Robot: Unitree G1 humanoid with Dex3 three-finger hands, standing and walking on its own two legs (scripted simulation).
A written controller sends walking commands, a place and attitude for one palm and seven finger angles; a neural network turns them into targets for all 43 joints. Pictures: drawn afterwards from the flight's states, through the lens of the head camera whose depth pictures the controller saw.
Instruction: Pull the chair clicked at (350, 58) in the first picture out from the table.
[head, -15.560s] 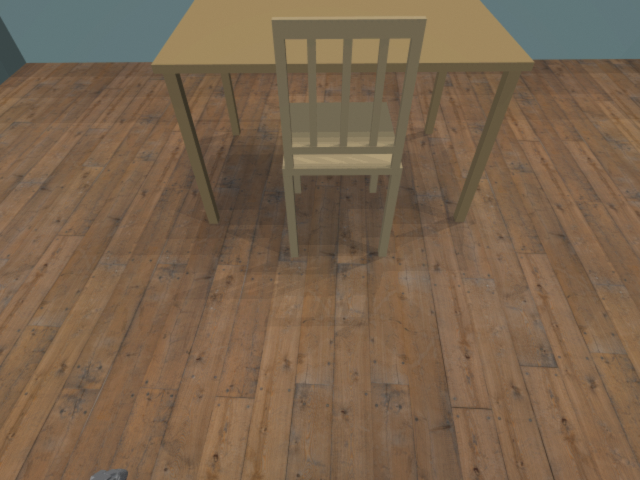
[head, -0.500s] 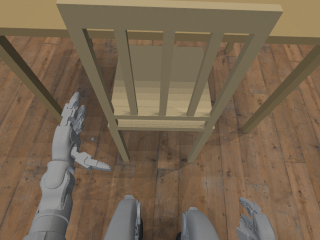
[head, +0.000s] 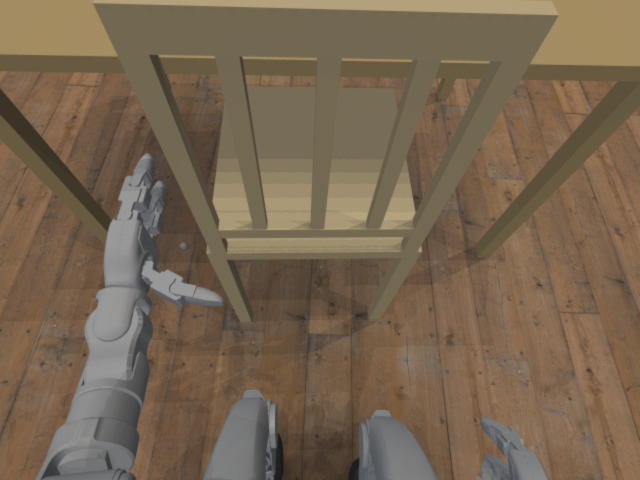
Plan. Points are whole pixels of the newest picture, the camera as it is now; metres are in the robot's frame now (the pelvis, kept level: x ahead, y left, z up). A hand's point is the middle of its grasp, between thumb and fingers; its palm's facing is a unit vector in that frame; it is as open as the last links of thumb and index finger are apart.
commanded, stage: push the fingers through the gap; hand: left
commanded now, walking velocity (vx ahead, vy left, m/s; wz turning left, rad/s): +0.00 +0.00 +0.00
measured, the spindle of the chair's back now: (321, 162) +0.50 +0.01 +0.05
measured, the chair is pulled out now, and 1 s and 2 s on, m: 0.00 0.00 0.00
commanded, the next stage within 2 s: hook a spindle and tug to test in 1.06 s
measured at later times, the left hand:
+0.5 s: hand (186, 214) +0.43 +0.18 +0.02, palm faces +0.04 -1.00 -0.04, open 17.0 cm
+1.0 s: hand (186, 201) +0.45 +0.18 +0.02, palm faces +0.05 -1.00 -0.04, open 17.0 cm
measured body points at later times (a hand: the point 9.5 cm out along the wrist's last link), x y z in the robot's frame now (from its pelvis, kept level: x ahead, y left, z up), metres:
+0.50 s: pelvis +0.00 +0.00 -0.01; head +0.13 +0.01 +0.42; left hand +0.43 +0.23 +0.02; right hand +0.08 -0.27 -0.12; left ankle +0.07 +0.10 -0.62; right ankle +0.00 -0.12 -0.62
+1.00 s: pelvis +0.00 +0.00 +0.00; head +0.15 +0.02 +0.42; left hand +0.44 +0.24 +0.02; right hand +0.06 -0.26 -0.12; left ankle +0.07 +0.10 -0.62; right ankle +0.00 -0.12 -0.62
